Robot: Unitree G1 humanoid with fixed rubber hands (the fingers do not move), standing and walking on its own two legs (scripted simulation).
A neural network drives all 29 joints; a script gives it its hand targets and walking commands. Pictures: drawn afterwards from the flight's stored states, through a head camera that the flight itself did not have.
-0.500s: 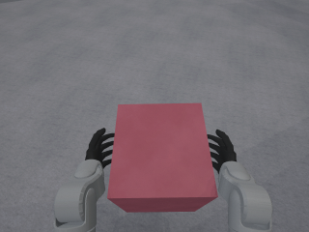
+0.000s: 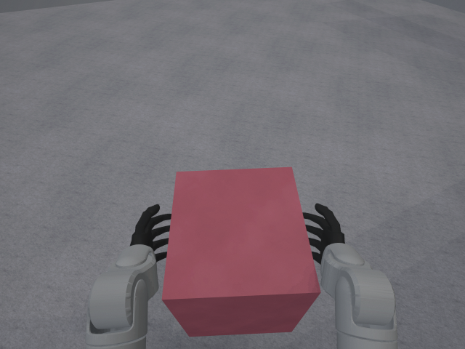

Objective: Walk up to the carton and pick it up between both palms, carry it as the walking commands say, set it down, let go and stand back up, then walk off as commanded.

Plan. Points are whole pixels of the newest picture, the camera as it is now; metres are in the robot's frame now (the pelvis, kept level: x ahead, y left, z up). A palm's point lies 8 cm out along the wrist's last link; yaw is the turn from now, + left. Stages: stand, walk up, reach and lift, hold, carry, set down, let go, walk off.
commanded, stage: carry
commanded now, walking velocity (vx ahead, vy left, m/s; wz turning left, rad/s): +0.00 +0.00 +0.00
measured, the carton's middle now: (237, 256) +0.28 +0.00 +0.00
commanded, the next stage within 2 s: none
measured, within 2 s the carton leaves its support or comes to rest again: neither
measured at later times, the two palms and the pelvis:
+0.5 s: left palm (143, 248) +0.26 +0.16 +0.06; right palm (319, 249) +0.27 -0.13 +0.06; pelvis +0.00 +0.01 +0.00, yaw +0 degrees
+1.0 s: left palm (141, 235) +0.28 +0.16 +0.08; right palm (318, 238) +0.28 -0.13 +0.08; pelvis +0.03 +0.02 +0.00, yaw -1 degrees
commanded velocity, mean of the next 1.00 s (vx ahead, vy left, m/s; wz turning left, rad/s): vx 0.11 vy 0.00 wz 0.00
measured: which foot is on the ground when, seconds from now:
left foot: down 0.00-1.00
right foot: down 0.00-1.00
